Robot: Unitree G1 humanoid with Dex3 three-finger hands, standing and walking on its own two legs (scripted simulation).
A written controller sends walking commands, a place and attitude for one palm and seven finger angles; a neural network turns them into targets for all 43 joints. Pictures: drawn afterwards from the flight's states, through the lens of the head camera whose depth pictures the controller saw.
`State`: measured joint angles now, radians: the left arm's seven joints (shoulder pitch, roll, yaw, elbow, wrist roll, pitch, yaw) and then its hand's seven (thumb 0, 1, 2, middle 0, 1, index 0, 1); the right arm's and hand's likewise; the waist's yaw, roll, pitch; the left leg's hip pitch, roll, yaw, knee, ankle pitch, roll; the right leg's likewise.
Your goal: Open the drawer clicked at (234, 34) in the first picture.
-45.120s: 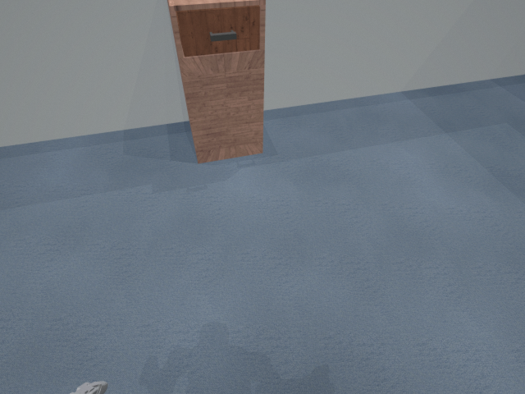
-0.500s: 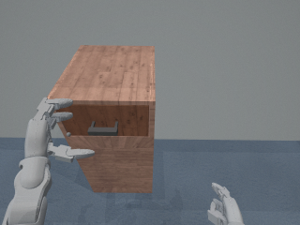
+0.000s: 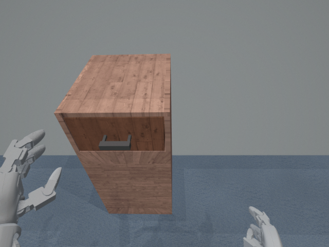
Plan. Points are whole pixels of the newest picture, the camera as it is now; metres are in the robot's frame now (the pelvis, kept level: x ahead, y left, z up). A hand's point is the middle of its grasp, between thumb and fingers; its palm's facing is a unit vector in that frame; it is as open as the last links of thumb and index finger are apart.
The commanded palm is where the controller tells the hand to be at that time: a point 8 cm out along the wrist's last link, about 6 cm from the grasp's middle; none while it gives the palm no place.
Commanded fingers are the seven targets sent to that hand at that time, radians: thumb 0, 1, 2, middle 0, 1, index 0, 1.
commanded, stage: draw the hand back to the body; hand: left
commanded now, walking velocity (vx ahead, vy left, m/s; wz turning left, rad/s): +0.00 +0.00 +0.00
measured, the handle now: (116, 141) +0.47 +0.25 -0.06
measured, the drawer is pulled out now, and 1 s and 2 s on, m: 0.00 0.00 0.00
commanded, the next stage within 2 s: step back with the hand held close in 0.24 s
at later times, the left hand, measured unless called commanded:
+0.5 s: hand (41, 180) +0.18 +0.26 +0.15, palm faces +0.41 -0.80 -0.44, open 7.4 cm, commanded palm +0.12 +0.29 +0.17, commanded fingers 0.00 0.90 0.90 -0.20 -0.30 -0.20 -0.30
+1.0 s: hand (21, 217) +0.12 +0.25 +0.15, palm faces +0.40 -0.81 -0.43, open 7.4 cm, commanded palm +0.06 +0.30 +0.17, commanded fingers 0.00 0.90 0.90 -0.20 -0.30 -0.20 -0.30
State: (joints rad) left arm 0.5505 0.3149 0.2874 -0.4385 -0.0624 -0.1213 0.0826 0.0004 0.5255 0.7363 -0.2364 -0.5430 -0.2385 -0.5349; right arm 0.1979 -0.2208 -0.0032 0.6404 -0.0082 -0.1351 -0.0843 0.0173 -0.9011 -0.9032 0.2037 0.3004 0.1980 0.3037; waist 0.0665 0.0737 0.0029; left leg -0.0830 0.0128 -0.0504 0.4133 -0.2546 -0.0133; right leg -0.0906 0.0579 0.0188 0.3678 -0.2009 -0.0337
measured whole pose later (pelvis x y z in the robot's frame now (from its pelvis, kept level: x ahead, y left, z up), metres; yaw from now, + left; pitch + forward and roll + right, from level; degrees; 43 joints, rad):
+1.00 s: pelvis -0.07 +0.02 -0.02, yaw -1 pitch +1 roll -1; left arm 0.62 0.33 0.35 -0.59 -0.01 -0.19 0.16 0.01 0.89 0.89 -0.21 -0.31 -0.21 -0.30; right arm 0.21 -0.19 0.01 0.55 -0.03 -0.11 -0.06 0.01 -0.90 -0.90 0.21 0.30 0.20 0.30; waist 0.00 0.02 -0.03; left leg -0.42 -0.02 -0.03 0.66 -0.29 0.01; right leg -0.40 0.03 0.01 0.59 -0.21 -0.01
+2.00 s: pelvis -0.33 -0.02 +0.00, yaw -1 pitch +1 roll +0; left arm 0.62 0.33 0.32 -0.51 -0.03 -0.18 0.15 0.01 0.89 0.89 -0.21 -0.31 -0.21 -0.30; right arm 0.26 -0.20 0.01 0.67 -0.01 -0.08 -0.06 0.02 -0.90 -0.90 0.21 0.30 0.20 0.30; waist 0.00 0.00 -0.09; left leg -0.49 -0.02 -0.01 0.89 -0.30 -0.01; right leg -0.23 0.04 -0.03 0.47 -0.27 -0.06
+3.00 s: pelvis -0.35 +0.01 +0.00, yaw +2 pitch -2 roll -1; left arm 0.32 0.21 0.03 0.97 0.02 0.04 0.01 -0.01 0.97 0.89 -0.21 -0.30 -0.21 -0.30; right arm 0.29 -0.17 0.01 0.98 -0.02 0.02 -0.02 0.01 -0.90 -0.90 0.20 0.30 0.20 0.30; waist 0.01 -0.02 0.07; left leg -0.22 0.01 0.03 0.49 -0.25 0.01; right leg -0.19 0.00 -0.12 0.45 -0.23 -0.03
